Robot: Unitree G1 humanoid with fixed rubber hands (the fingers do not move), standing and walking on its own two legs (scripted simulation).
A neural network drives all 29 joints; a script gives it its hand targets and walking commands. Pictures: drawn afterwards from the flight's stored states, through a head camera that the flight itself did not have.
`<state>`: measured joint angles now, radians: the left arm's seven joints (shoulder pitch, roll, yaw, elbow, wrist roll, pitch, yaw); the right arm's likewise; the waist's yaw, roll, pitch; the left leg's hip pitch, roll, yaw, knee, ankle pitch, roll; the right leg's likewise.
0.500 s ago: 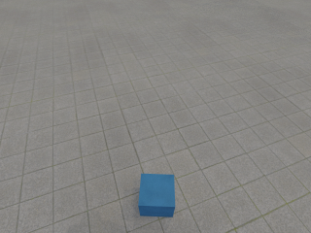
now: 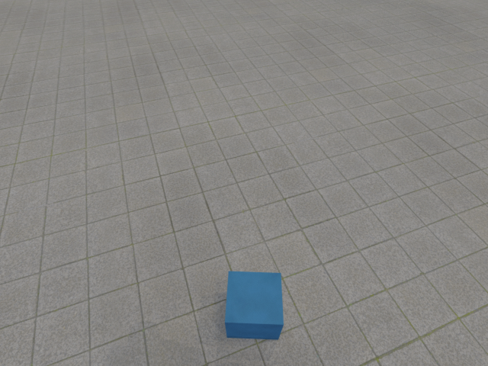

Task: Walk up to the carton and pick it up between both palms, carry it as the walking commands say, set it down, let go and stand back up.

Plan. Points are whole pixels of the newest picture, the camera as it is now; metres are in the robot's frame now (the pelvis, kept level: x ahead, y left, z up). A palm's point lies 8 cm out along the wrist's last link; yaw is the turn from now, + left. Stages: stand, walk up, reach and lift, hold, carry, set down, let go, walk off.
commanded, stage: walk up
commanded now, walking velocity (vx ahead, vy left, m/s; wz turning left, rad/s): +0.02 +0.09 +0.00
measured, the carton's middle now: (253, 305) +0.45 -0.02 -0.68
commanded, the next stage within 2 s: none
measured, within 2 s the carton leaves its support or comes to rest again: neither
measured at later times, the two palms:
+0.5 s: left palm out of the picture +0.01 +0.23 -0.14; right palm out of the picture -0.03 -0.21 -0.14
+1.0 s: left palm out of the picture +0.02 +0.23 -0.14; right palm out of the picture -0.03 -0.21 -0.15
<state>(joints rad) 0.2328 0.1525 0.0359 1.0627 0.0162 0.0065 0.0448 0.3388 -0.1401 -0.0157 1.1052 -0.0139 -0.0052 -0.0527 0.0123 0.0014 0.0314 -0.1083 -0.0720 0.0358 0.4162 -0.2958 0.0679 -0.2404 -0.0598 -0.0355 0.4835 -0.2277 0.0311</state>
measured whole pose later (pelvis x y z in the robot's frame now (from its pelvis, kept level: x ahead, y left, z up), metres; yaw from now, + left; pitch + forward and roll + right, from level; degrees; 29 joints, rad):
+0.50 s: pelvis +0.01 +0.01 +0.00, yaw +0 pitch +0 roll +0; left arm 0.26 0.14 0.04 1.09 0.02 0.02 0.04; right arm 0.34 -0.14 -0.02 1.11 -0.02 0.00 -0.05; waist 0.01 0.00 0.03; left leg -0.10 -0.07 0.04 0.40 -0.30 0.07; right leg -0.23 -0.06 -0.04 0.46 -0.22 0.04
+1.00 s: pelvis +0.00 +0.00 +0.00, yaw +0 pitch +0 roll +1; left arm 0.25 0.14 0.04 1.06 0.02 0.02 0.04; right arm 0.36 -0.14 -0.03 1.09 -0.03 0.01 -0.05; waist 0.00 0.02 0.02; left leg -0.11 -0.07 0.05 0.41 -0.30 0.07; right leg -0.24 -0.07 -0.04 0.49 -0.24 0.04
